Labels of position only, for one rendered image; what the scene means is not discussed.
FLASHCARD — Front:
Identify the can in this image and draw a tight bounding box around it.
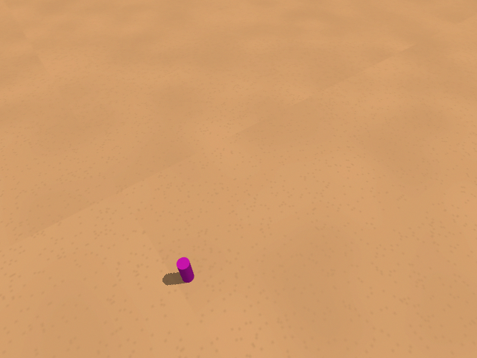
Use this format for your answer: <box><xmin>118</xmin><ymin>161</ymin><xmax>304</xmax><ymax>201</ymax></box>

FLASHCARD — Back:
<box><xmin>177</xmin><ymin>257</ymin><xmax>194</xmax><ymax>283</ymax></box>

